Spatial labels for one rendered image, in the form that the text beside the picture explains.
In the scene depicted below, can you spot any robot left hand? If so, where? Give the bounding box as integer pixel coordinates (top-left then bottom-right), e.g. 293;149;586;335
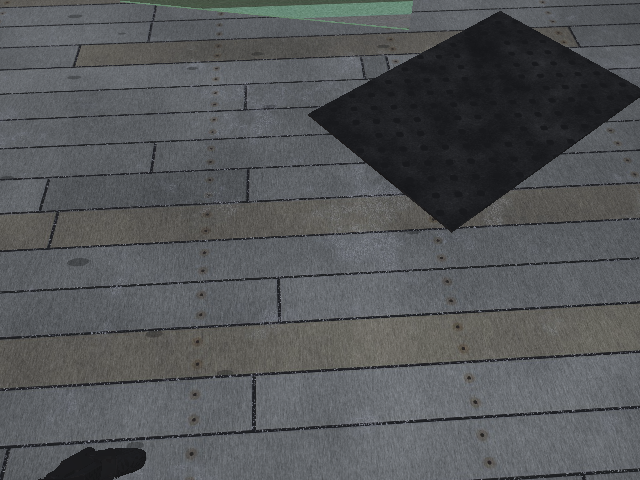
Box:
38;447;146;480

